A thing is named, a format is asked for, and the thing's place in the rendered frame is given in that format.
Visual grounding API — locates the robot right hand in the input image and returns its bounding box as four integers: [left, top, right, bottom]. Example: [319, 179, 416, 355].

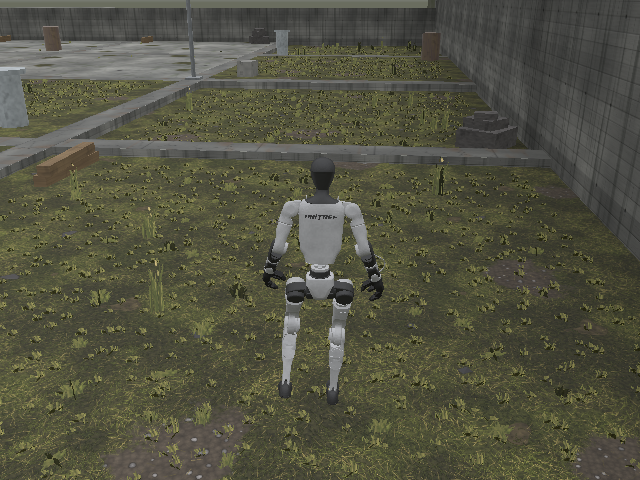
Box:
[361, 278, 384, 301]

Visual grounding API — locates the robot left upper arm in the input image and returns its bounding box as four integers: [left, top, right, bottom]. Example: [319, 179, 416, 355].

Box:
[272, 200, 301, 255]

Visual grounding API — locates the robot right upper arm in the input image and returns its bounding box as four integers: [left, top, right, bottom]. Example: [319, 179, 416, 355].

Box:
[342, 201, 371, 257]

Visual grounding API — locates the humanoid robot torso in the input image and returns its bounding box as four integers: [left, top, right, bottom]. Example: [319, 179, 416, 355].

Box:
[298, 195, 345, 300]

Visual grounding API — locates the robot left forearm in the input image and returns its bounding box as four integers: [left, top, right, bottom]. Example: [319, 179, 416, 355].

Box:
[264, 239, 282, 274]

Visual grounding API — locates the robot right forearm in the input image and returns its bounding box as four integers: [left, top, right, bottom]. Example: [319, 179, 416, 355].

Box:
[361, 241, 381, 282]

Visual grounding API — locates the robot left thigh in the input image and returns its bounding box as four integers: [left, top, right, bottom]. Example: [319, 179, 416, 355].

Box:
[285, 277, 306, 334]

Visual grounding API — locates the robot left hand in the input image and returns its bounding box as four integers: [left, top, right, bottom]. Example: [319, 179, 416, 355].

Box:
[262, 270, 286, 289]

